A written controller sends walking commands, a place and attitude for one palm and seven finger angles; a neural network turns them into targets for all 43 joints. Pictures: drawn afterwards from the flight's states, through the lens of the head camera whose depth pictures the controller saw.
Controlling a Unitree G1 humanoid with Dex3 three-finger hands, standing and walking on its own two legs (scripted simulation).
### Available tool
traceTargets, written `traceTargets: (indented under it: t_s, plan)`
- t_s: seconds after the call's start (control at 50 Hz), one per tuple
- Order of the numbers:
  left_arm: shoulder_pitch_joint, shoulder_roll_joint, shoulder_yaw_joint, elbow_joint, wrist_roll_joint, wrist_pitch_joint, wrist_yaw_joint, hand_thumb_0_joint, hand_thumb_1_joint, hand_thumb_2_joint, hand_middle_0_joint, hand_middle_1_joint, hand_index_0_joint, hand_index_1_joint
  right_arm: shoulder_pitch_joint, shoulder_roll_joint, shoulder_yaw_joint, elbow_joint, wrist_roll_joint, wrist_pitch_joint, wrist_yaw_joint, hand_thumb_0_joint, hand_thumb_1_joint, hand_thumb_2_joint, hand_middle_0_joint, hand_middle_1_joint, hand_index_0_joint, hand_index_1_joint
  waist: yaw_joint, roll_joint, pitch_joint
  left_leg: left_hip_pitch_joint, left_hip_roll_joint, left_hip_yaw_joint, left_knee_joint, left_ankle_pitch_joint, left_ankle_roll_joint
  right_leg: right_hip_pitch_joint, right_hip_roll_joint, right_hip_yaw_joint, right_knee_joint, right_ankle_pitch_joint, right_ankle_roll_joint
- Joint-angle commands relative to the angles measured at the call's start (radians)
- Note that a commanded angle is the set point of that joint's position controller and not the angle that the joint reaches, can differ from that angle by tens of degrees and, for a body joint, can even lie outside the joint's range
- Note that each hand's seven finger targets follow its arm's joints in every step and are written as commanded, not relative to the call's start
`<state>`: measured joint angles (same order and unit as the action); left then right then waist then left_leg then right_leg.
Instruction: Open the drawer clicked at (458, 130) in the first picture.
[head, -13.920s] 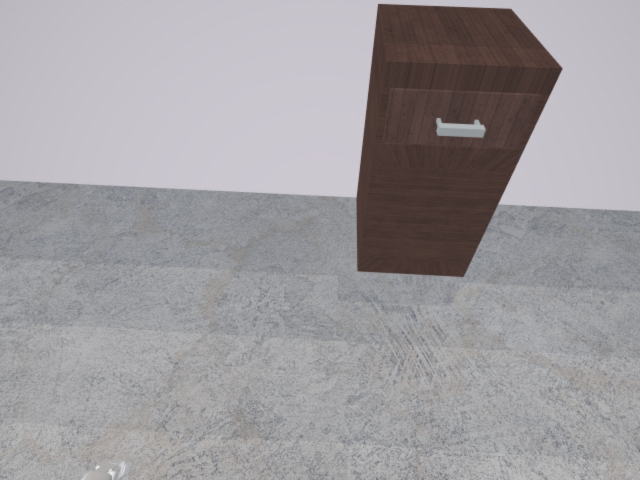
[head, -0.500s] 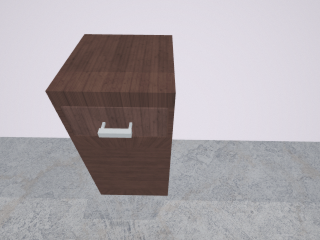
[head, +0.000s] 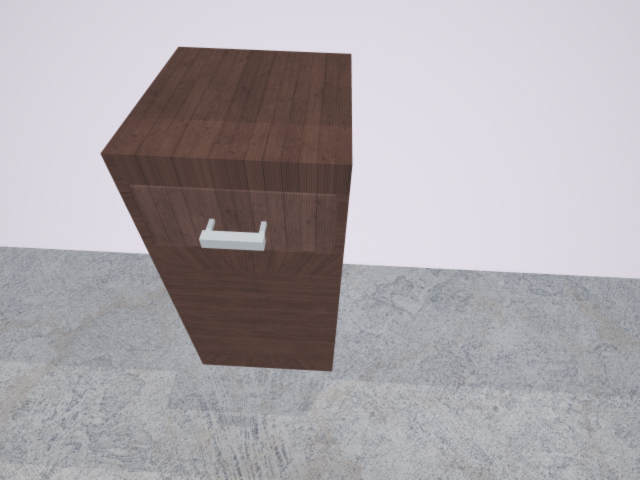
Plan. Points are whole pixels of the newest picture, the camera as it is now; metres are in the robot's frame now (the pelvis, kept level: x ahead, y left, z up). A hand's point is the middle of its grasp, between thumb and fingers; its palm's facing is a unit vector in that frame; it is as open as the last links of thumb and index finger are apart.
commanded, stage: raise the hand with hooked fingers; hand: left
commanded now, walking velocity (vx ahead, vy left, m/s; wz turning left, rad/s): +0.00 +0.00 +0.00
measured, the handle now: (235, 232) +0.55 +0.22 -0.08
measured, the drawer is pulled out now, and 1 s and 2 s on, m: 0.00 0.00 0.00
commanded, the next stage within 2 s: move the hooked fingers above the handle in 1.82 s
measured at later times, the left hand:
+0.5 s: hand (160, 435) +0.18 +0.23 -0.06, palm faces +0.01 -0.08 -1.00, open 9.5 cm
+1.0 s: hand (158, 315) +0.30 +0.25 +0.02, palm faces +0.11 -0.08 -0.99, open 12.4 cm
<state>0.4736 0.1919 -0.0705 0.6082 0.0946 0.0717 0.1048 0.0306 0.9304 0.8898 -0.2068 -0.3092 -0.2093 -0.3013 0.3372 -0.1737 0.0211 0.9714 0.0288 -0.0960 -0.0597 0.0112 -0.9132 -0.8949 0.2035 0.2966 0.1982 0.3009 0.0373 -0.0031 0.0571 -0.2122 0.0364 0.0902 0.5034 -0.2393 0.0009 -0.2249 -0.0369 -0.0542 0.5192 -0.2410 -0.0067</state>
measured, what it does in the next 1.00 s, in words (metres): shifts its weight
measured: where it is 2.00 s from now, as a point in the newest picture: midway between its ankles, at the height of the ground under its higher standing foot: outside the picture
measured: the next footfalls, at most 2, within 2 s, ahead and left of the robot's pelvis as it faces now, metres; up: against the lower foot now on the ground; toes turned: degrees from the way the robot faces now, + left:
none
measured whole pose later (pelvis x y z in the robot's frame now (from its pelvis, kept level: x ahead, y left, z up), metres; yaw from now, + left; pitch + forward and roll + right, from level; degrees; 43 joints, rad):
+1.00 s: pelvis +0.06 +0.01 -0.02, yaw +1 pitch +9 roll +0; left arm 0.27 0.39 -0.03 -0.12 1.01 0.03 0.35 0.00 -0.17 0.44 -0.30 -0.99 -0.30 -0.98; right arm 0.14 -0.25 -0.04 0.59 -0.06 0.10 0.01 0.01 -0.90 -0.90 0.20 0.30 0.20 0.30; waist 0.07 0.06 -0.07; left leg -0.47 -0.03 0.00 0.74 -0.42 0.02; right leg -0.47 0.02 0.04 0.75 -0.43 0.00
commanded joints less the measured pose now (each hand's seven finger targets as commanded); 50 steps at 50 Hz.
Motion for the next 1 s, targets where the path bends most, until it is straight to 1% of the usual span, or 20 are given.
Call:
traceTargets:
  t_s: [0.0, 0.02, 0.04, 0.08, 0.12, 0.14, 0.18, 0.22, 0.26, 0.28, 0.32, 0.36, 0.44, 0.5, 0.56, 0.64, 0.68, 0.76, 0.84, 0.98]
  plan:
    - [-0.219, 0.038, -0.086, -0.771, 0.051, -0.059, 0.126, 0.0, 0.783, 0.85, -0.208, -0.375, -0.208, -0.375, -0.171, -0.143, -0.032, -0.313, 0.069, -0.217, -0.062, 0.0, -0.9, -0.9, 0.2, 0.3, 0.2, 0.3, -0.054, 0.149, -0.096, -0.075, -0.003, -0.1, -0.154, -0.238, 0.013, -0.11, 0.027, -0.027, 0.012, -0.12, -0.018]
    - [-0.16, 0.062, -0.086, -0.749, 0.147, -0.058, 0.149, 0.0, 0.76, 0.84, -0.21, -0.39, -0.21, -0.39, -0.185, -0.166, -0.044, -0.314, 0.055, -0.235, -0.064, 0.0, -0.9, -0.9, 0.2, 0.3, 0.2, 0.3, -0.058, 0.082, -0.109, -0.077, 0.004, -0.105, -0.129, -0.278, 0.018, -0.168, 0.037, -0.008, 0.014, -0.175, -0.018]
    - [-0.165, 0.055, -0.127, -0.737, 0.226, -0.064, 0.175, 0.0, 0.737, 0.83, -0.212, -0.405, -0.212, -0.405, -0.189, -0.178, -0.033, -0.333, 0.032, -0.246, -0.057, 0.0, -0.9, -0.9, 0.2, 0.3, 0.2, 0.3, -0.077, 0.005, -0.037, -0.135, -0.011, -0.123, -0.097, -0.305, 0.022, -0.239, 0.043, -0.009, 0.023, -0.228, -0.017]
    - [-0.203, 0.066, -0.157, -0.678, 0.413, -0.065, 0.218, 0.0, 0.69, 0.81, -0.215, -0.435, -0.215, -0.435, -0.172, -0.194, -0.042, -0.39, -0.009, -0.232, -0.038, 0.0, -0.9, -0.9, 0.2, 0.3, 0.2, 0.3, -0.09, -0.144, -0.008, -0.203, -0.041, -0.132, -0.014, -0.302, 0.02, -0.343, 0.056, 0.007, 0.039, -0.338, -0.015]
    - [-0.119, 0.076, -0.126, -0.526, 0.597, -0.07, 0.27, 0.0, 0.643, 0.79, -0.218, -0.465, -0.218, -0.465, -0.195, -0.206, -0.076, -0.444, -0.054, -0.185, -0.012, 0.0, -0.9, -0.9, 0.2, 0.3, 0.2, 0.3, -0.055, -0.219, 0.007, -0.262, -0.074, -0.111, 0.061, -0.292, 0.012, -0.409, 0.056, 0.059, 0.005, -0.479, -0.022]
    - [-0.006, 0.077, -0.102, -0.469, 0.668, -0.072, 0.286, 0.0, 0.62, 0.78, -0.22, -0.48, -0.22, -0.48, -0.22, -0.203, -0.084, -0.479, -0.065, -0.153, 0.005, 0.0, -0.9, -0.9, 0.2, 0.3, 0.2, 0.3, -0.01, -0.238, -0.01, -0.28, -0.089, -0.093, 0.082, -0.277, 0.01, -0.393, 0.057, 0.089, -0.011, -0.517, -0.032]
    - [0.093, 0.128, -0.029, -0.456, 0.79, -0.098, 0.305, 0.0, 0.573, 0.76, -0.223, -0.51, -0.223, -0.51, -0.267, -0.184, -0.081, -0.525, -0.065, -0.065, 0.039, 0.0, -0.9, -0.9, 0.2, 0.3, 0.2, 0.3, 0.073, -0.231, -0.097, -0.31, -0.1, -0.069, 0.101, -0.179, 0.005, -0.308, 0.061, 0.159, 0.014, -0.423, -0.061]
    - [0.058, 0.166, 0.017, -0.493, 0.876, -0.117, 0.325, 0.0, 0.527, 0.74, -0.227, -0.54, -0.227, -0.54, -0.315, -0.165, -0.069, -0.565, -0.063, 0.012, 0.057, 0.0, -0.9, -0.9, 0.2, 0.3, 0.2, 0.3, 0.1, -0.277, -0.147, -0.385, -0.11, -0.06, 0.129, -0.154, 0.007, -0.28, 0.046, 0.198, 0.051, -0.353, -0.066]
    - [-0.035, 0.21, 0.052, -0.592, 0.942, -0.117, 0.353, 0.0, 0.48, 0.72, -0.23, -0.57, -0.23, -0.57, -0.362, -0.157, -0.072, -0.605, -0.064, 0.065, 0.065, 0.0, -0.9, -0.9, 0.2, 0.3, 0.2, 0.3, 0.114, -0.175, -0.154, -0.389, -0.117, -0.056, 0.118, -0.21, 0.011, -0.274, 0.043, 0.213, 0.045, -0.428, -0.07]
    - [-0.088, 0.22, 0.051, -0.65, 0.973, -0.111, 0.374, 0.0, 0.457, 0.71, -0.232, -0.585, -0.232, -0.585, -0.382, -0.152, -0.073, -0.62, -0.065, 0.089, 0.067, 0.0, -0.9, -0.9, 0.2, 0.3, 0.2, 0.3, 0.117, -0.075, -0.157, -0.368, -0.115, -0.052, 0.129, -0.205, 0.011, -0.305, 0.053, 0.22, 0.068, -0.417, -0.081]
    - [-0.16, 0.243, 0.071, -0.74, 1.023, -0.097, 0.415, 0.0, 0.41, 0.69, -0.235, -0.615, -0.235, -0.615, -0.371, -0.14, -0.077, -0.629, -0.081, 0.12, 0.07, 0.0, -0.9, -0.9, 0.2, 0.3, 0.2, 0.3, 0.113, 0.062, -0.273, -0.298, -0.104, -0.064, 0.174, -0.117, 0.017, -0.32, 0.069, 0.21, 0.139, -0.274, -0.097]
    - [-0.293, 0.291, 0.098, -0.849, 1.055, -0.097, 0.453, 0.0, 0.363, 0.67, -0.238, -0.645, -0.238, -0.645, -0.366, -0.128, -0.077, -0.623, -0.097, 0.135, 0.066, 0.0, -0.9, -0.9, 0.2, 0.3, 0.2, 0.3, 0.078, 0.053, -0.349, -0.262, -0.103, -0.094, 0.237, -0.073, 0.019, -0.37, 0.07, 0.24, 0.173, -0.224, -0.093]
    - [-0.404, 0.304, 0.087, -0.912, 1.059, -0.147, 0.482, 0.0, 0.27, 0.63, -0.245, -0.705, -0.245, -0.705, -0.368, -0.134, -0.079, -0.602, -0.118, 0.124, 0.065, 0.0, -0.9, -0.9, 0.2, 0.3, 0.2, 0.3, 0.013, 0.086, -0.397, -0.171, -0.095, -0.124, 0.343, -0.02, 0.031, -0.487, 0.064, 0.25, 0.203, -0.167, -0.086]
    - [-0.373, 0.251, 0.036, -0.876, 0.982, -0.136, 0.442, 0.0, 0.2, 0.6, -0.25, -0.75, -0.25, -0.75, -0.371, -0.147, -0.078, -0.589, -0.11, 0.118, 0.062, 0.0, -0.9, -0.9, 0.2, 0.3, 0.2, 0.3, -0.024, 0.063, -0.394, -0.176, -0.088, -0.133, 0.335, -0.003, 0.038, -0.457, 0.072, 0.193, 0.216, -0.078, -0.068]
    - [-0.246, 0.203, 0.006, -0.811, 0.923, -0.059, 0.361, 0.0, 0.13, 0.57, -0.255, -0.795, -0.255, -0.795, -0.38, -0.155, -0.075, -0.587, -0.091, 0.131, 0.061, 0.0, -0.9, -0.9, 0.2, 0.3, 0.2, 0.3, -0.007, 0.028, -0.381, -0.194, -0.08, -0.125, 0.276, 0.069, 0.038, -0.332, 0.08, 0.14, 0.204, 0.063, -0.057]
    - [-0.158, 0.266, 0.038, -0.812, 0.911, 0.006, 0.253, 0.0, 0.037, 0.53, -0.262, -0.855, -0.262, -0.855, -0.368, -0.153, -0.053, -0.594, -0.067, 0.154, 0.061, 0.0, -0.9, -0.9, 0.2, 0.3, 0.2, 0.3, 0.033, -0.118, -0.344, -0.217, -0.073, -0.112, 0.201, 0.141, 0.03, -0.181, 0.073, 0.136, 0.182, 0.189, -0.045]
    - [-0.116, 0.307, 0.082, -0.819, 0.917, -0.006, 0.231, 0.0, -0.01, 0.51, -0.265, -0.885, -0.265, -0.885, -0.367, -0.146, -0.038, -0.594, -0.065, 0.149, 0.059, 0.0, -0.9, -0.9, 0.2, 0.3, 0.2, 0.3, 0.058, -0.108, -0.328, -0.221, -0.076, -0.103, 0.178, 0.162, 0.029, -0.13, 0.065, 0.145, 0.177, 0.245, -0.044]
    - [-0.196, 0.37, 0.157, -0.916, 0.951, -0.054, 0.252, 0.0, -0.103, 0.47, -0.272, -0.945, -0.272, -0.945, -0.354, -0.146, -0.043, -0.585, -0.083, 0.148, 0.062, 0.0, -0.9, -0.9, 0.2, 0.3, 0.2, 0.3, 0.071, -0.001, -0.361, -0.162, -0.067, -0.105, 0.171, 0.28, 0.024, -0.107, 0.063, 0.143, 0.181, 0.314, -0.051]
    - [-0.288, 0.357, 0.161, -0.988, 0.942, -0.086, 0.296, 0.0, -0.197, 0.43, -0.278, -1.005, -0.278, -1.005, -0.32, -0.146, -0.069, -0.564, -0.094, 0.146, 0.069, 0.0, -0.9, -0.9, 0.2, 0.3, 0.2, 0.3, 0.039, 0.091, -0.432, -0.062, -0.056, -0.11, 0.196, 0.387, 0.023, -0.145, 0.06, 0.12, 0.188, 0.331, -0.051]
    - [-0.34, 0.331, 0.114, -0.903, 0.89, -0.02, 0.248, 0.0, -0.36, 0.36, -0.29, -1.11, -0.29, -1.11, -0.313, -0.169, -0.088, -0.538, -0.067, 0.158, 0.065, 0.0, -0.9, -0.9, 0.2, 0.3, 0.2, 0.3, 0.016, -0.011, -0.402, -0.065, -0.051, -0.11, 0.168, 0.406, 0.023, -0.105, 0.053, 0.087, 0.157, 0.372, -0.031]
